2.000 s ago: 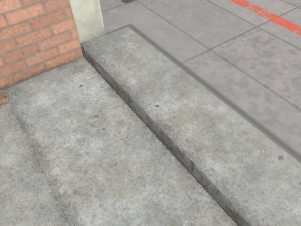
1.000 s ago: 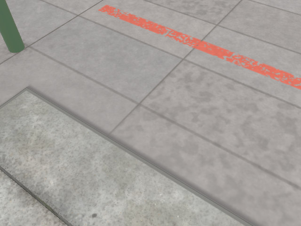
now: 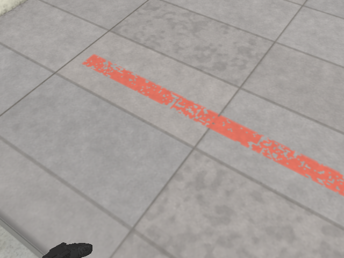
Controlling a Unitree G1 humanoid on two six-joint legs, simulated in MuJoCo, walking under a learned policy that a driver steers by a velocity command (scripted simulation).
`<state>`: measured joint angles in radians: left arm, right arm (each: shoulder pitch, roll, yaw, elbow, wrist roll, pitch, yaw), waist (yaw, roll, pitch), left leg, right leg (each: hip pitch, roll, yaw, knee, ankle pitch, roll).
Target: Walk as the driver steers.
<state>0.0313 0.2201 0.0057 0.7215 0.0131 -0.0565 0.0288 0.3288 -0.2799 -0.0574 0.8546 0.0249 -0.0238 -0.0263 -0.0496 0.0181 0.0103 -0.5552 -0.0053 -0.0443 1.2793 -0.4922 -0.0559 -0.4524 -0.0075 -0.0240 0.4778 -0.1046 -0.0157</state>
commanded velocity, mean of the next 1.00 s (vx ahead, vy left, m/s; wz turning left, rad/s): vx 0.04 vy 0.00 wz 0.48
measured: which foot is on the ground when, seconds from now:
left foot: up 0.00-0.26, down 0.28-0.74, up 0.76-1.00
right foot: down 0.00-0.28, up 0.30-0.72, down 0.74-1.00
